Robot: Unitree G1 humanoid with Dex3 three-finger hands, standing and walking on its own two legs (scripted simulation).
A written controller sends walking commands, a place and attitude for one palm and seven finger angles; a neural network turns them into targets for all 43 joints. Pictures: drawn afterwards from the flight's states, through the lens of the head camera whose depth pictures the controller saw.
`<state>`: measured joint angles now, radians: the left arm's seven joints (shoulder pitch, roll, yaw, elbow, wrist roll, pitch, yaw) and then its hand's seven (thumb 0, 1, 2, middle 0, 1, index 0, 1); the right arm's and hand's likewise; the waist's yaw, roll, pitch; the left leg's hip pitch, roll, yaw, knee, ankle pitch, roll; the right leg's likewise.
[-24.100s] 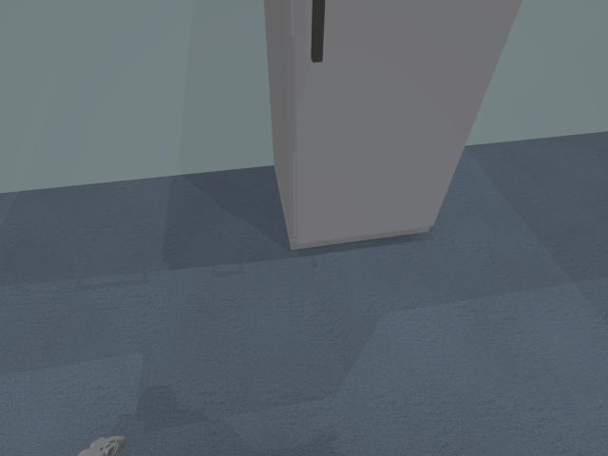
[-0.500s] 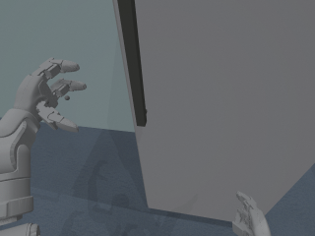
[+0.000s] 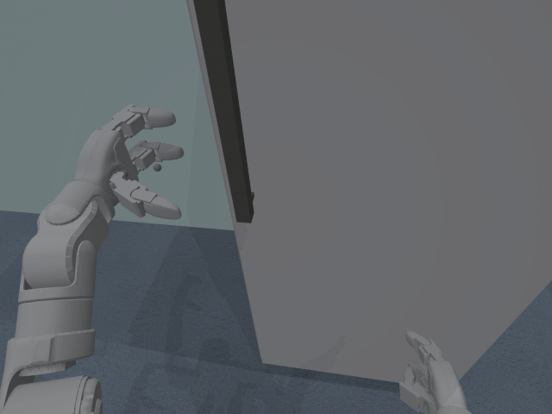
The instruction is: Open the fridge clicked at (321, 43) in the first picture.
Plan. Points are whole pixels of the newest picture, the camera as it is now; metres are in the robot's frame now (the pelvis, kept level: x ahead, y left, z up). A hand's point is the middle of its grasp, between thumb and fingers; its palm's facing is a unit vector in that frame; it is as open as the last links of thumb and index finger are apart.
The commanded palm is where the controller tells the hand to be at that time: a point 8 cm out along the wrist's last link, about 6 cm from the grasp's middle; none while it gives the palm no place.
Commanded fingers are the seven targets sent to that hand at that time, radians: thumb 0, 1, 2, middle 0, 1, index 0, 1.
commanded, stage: move the hooked fingers beside the handle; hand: left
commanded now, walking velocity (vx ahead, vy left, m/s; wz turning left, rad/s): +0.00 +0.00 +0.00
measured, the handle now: (234, 118) +0.42 +0.09 +0.26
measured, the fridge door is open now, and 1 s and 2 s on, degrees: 0 0 0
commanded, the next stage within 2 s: none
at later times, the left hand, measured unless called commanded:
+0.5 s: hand (182, 158) +0.36 +0.15 +0.23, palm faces +0.00 -1.00 -0.05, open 14.0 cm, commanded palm +0.33 +0.20 +0.24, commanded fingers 0.00 -0.50 0.30 -0.30 -1.20 -0.30 -1.20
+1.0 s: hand (176, 144) +0.37 +0.16 +0.25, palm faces +0.00 -1.00 -0.05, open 14.0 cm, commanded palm +0.34 +0.20 +0.23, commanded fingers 0.00 -0.50 0.30 -0.30 -1.20 -0.30 -1.20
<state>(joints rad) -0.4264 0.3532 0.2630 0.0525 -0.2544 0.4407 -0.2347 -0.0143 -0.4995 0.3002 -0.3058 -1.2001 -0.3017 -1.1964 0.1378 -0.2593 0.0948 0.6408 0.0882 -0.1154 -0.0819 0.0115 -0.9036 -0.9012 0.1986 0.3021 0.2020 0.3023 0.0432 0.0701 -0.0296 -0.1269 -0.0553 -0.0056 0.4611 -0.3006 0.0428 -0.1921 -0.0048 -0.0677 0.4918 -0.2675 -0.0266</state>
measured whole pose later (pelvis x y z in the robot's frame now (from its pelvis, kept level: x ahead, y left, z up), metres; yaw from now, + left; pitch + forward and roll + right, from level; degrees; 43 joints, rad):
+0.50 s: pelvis +0.00 -0.01 +0.00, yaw -1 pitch -2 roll +0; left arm -0.49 0.32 0.23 0.14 -0.23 0.41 -0.15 -0.01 -0.50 0.30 -0.31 -1.20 -0.30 -1.20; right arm 0.15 -0.25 0.09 0.65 0.08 -0.07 -0.08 0.01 -0.90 -0.90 0.20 0.30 0.20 0.30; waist 0.02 0.06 -0.03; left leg -0.12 -0.04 0.00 0.45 -0.29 0.03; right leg -0.19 0.01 -0.07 0.48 -0.26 -0.04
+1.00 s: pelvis +0.00 -0.01 +0.00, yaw -1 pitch -2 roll +0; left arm -0.53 0.35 0.26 0.21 -0.24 0.36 -0.18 -0.01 -0.50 0.30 -0.31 -1.20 -0.30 -1.20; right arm 0.17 -0.26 0.09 0.65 0.09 -0.07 -0.08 0.01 -0.90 -0.90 0.20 0.30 0.20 0.30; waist 0.02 0.07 -0.05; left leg -0.11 -0.03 0.00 0.43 -0.29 0.03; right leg -0.18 0.02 -0.06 0.46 -0.25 -0.04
